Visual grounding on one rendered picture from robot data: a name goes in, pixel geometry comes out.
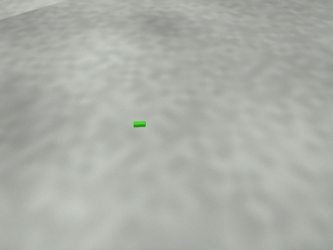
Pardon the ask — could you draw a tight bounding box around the small box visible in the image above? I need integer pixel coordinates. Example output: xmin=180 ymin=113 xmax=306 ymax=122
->
xmin=133 ymin=121 xmax=146 ymax=128

